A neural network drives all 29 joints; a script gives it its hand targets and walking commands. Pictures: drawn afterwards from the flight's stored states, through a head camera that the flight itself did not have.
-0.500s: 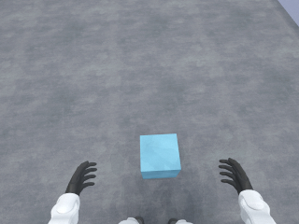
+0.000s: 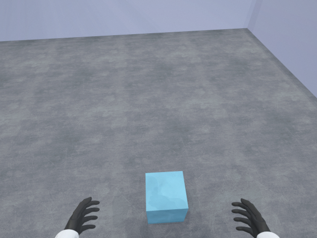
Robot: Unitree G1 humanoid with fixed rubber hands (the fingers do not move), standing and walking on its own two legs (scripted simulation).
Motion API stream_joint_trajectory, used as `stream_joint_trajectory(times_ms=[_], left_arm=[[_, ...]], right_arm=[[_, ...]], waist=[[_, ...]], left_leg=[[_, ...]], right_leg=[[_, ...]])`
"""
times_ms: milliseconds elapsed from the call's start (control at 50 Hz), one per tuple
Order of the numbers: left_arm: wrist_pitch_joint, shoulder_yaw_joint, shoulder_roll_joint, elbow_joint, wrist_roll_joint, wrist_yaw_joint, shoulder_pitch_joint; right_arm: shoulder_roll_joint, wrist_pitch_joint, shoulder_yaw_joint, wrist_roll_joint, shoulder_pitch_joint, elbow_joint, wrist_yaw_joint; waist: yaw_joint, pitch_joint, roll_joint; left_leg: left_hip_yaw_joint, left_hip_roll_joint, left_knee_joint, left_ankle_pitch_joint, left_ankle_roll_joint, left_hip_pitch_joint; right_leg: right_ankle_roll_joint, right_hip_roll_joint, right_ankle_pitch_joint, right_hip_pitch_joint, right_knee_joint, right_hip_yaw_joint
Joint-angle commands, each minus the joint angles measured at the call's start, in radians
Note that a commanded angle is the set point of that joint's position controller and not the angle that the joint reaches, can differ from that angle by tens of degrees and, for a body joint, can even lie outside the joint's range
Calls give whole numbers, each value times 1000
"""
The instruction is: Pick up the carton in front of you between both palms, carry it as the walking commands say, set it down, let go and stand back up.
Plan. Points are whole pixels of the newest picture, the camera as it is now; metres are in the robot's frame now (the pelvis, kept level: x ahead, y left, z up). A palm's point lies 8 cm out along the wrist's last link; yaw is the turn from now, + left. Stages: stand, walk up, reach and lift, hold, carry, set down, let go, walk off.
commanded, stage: let go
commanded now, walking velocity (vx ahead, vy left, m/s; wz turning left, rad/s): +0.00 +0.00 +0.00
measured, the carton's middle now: (165, 198) +0.44 -0.02 -0.65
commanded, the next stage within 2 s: stand in 0.08 s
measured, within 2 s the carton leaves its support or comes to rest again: neither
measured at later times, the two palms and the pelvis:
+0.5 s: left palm out of the picture +0.15 +0.29 -0.09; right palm out of the picture +0.15 -0.29 -0.08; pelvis +0.02 +0.00 +0.00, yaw +0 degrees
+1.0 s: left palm out of the picture +0.12 +0.30 -0.10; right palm out of the picture +0.12 -0.29 -0.09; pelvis +0.01 +0.01 +0.00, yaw +0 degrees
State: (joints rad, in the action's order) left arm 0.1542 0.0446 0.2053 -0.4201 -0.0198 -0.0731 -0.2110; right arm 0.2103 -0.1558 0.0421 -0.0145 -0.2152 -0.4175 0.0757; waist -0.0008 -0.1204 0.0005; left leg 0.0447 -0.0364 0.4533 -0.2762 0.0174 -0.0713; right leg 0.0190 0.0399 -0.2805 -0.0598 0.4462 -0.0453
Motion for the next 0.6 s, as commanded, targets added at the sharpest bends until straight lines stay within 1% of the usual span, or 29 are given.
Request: stream_joint_trajectory(times_ms=[0,20,40,60,80,100,120,140,160,180,240,300,460,580], left_arm=[[-13,30,98,97,1,1,37],[-13,29,98,99,2,1,39],[41,30,118,163,-23,28,73],[54,16,112,144,-12,38,51],[-24,52,230,-13,1,84,53],[-59,46,229,-32,-14,96,34],[-81,40,213,-51,-21,97,44],[-98,39,208,-64,-26,96,56],[-111,37,203,-76,-27,94,66],[-120,36,205,-93,-26,89,70],[-139,34,222,-152,-18,86,60],[-148,34,238,-194,-17,91,58],[-160,26,269,-275,-16,97,61],[-164,20,277,-321,-14,99,68]], right_arm=[[91,12,31,-2,41,98,-4],[90,12,31,-3,42,99,-4],[96,44,30,15,-11,43,-22],[99,51,30,17,8,64,-31],[212,82,47,-27,71,-53,-72],[217,99,51,-27,41,-56,-84],[206,110,44,-31,39,-81,-85],[205,119,41,-31,39,-99,-85],[204,126,39,-31,44,-111,-86],[211,133,37,-31,53,-125,-84],[217,148,32,-27,63,-158,-85],[235,155,30,-25,52,-192,-90],[275,163,27,-22,52,-260,-101],[286,167,22,-18,63,-301,-105]], waist=[[2,52,0],[1,54,1],[-2,112,-35],[-10,105,-11],[29,76,66],[10,84,64],[4,88,46],[-2,89,27],[-2,95,8],[2,120,-8],[10,171,-5],[6,194,-9],[1,183,-12],[2,178,-7]], left_leg=[[-23,10,-67,189,-28,0],[-23,10,-66,192,-28,4],[-24,-14,-33,195,-36,-8],[-21,-12,-28,191,-30,-11],[15,57,-4,134,-50,-133],[27,63,-1,92,-41,-120],[36,65,-8,38,-37,-135],[48,69,-17,5,-30,-146],[58,73,-21,-3,-25,-152],[67,81,-23,30,-18,-153],[69,90,-4,175,-14,-135],[70,97,6,259,-13,-106],[82,111,-6,334,-7,-78],[85,115,-21,363,-7,-63]], right_leg=[[-26,-14,192,-24,-67,21],[-27,-14,196,-24,-66,21],[-15,-25,258,12,-41,20],[-20,-22,273,-1,-29,12],[-43,-64,122,-159,-38,-16],[-36,-75,48,-173,-57,-44],[-30,-79,-27,-198,-70,-63],[-23,-80,-60,-201,-72,-70],[-18,-79,-55,-200,-64,-71],[-16,-80,-2,-177,-49,-68],[-18,-88,169,-127,-22,-64],[-18,-94,254,-108,-10,-65],[-12,-101,318,-83,-16,-70],[-10,-107,343,-63,-27,-72]])
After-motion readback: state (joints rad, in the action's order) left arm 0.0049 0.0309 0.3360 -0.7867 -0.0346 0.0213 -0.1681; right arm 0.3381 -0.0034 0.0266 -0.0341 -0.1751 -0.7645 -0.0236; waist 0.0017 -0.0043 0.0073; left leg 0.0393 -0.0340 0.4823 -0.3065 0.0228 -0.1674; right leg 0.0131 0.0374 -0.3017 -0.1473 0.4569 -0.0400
